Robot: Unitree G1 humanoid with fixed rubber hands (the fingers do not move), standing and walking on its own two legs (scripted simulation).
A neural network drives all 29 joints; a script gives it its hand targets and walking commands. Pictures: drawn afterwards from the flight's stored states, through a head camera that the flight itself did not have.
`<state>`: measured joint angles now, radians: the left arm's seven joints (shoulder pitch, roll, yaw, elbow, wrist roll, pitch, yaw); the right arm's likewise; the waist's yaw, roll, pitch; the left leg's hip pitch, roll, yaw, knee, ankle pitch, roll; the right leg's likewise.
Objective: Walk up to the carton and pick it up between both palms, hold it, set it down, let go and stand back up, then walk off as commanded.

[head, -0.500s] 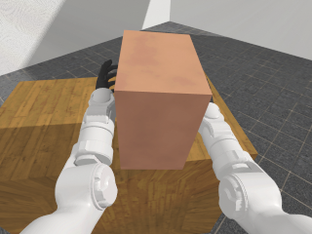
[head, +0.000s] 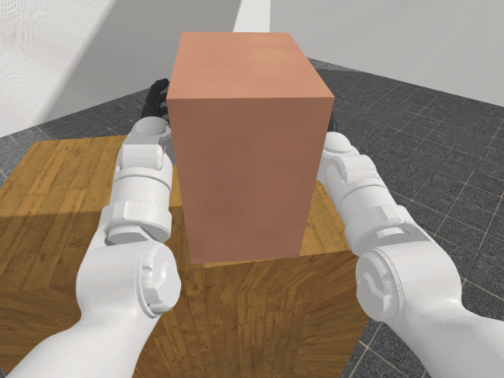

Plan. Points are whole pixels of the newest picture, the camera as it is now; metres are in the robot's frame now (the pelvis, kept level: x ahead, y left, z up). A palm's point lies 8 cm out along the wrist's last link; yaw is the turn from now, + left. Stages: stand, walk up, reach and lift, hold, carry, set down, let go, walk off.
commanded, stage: reach and lift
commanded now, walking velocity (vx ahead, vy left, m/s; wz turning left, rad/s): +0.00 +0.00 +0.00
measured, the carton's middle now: (241, 145) +0.42 +0.04 +0.22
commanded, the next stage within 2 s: hold in 1.54 s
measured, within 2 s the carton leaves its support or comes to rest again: neither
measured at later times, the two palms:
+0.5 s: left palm (166, 111) +0.41 +0.14 +0.28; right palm (344, 126) +0.40 -0.12 +0.26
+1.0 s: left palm (164, 100) +0.40 +0.14 +0.30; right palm (354, 106) +0.40 -0.12 +0.29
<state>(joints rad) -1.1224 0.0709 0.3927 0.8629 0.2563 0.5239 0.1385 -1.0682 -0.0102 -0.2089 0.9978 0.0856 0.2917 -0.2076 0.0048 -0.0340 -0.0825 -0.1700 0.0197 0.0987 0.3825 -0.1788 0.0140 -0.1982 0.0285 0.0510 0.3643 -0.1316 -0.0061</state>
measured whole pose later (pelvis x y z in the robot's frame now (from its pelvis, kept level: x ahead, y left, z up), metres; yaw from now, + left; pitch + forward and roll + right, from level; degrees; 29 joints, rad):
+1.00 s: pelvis +0.00 +0.00 +0.00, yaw +0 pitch -2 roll +0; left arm -1.17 0.08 0.37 0.80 0.22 0.71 0.14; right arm -1.18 -0.12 -0.04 0.94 0.29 0.54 -0.26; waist -0.03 0.01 -0.15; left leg -0.17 0.02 0.10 0.38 -0.18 0.01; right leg -0.20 0.03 0.05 0.36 -0.13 -0.01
